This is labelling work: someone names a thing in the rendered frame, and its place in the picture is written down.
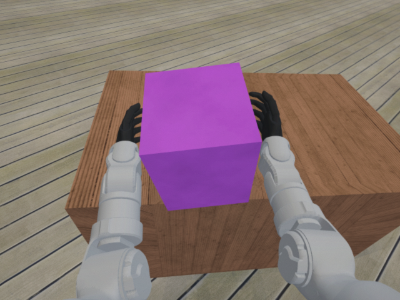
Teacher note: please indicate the pedestal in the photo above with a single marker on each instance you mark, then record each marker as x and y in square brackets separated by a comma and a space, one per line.
[346, 153]

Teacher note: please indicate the robot left upper arm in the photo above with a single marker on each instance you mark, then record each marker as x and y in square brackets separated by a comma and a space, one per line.
[116, 275]

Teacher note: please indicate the right robot hand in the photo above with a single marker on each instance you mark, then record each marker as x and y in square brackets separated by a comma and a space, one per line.
[270, 122]

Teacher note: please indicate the left robot forearm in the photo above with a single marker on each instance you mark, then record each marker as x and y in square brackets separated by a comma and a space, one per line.
[118, 223]

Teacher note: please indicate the right robot forearm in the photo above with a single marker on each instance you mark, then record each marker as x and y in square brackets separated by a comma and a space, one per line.
[287, 194]

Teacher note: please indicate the left robot hand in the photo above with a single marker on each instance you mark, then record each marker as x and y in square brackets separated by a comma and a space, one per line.
[127, 129]

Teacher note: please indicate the robot right upper arm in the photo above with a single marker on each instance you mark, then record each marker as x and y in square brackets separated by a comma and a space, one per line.
[321, 265]

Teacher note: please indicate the carton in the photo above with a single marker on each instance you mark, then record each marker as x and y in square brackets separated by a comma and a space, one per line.
[200, 141]

